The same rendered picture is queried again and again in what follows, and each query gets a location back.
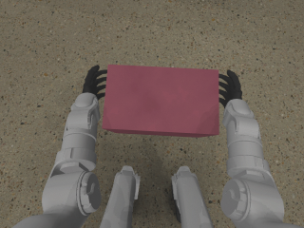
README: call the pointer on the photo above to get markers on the robot right hand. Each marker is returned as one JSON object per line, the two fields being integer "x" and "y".
{"x": 233, "y": 88}

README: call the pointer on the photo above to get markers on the robot right forearm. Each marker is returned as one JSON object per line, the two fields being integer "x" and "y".
{"x": 245, "y": 150}

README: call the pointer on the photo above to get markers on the robot left shin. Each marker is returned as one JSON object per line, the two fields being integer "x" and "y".
{"x": 125, "y": 168}

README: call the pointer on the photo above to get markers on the robot left forearm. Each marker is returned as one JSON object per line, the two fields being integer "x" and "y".
{"x": 80, "y": 135}

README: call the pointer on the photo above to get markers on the right robot upper arm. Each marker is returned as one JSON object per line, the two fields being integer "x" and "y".
{"x": 252, "y": 204}

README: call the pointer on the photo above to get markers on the robot right shin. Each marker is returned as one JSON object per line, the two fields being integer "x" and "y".
{"x": 181, "y": 169}

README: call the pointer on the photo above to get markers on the left robot upper arm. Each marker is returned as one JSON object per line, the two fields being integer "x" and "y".
{"x": 68, "y": 200}

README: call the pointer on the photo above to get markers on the robot shin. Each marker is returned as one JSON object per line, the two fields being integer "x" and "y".
{"x": 181, "y": 169}
{"x": 125, "y": 168}

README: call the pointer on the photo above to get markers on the carton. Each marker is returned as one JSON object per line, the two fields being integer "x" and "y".
{"x": 161, "y": 101}

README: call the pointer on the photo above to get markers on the robot left hand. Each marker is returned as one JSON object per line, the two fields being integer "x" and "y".
{"x": 91, "y": 82}

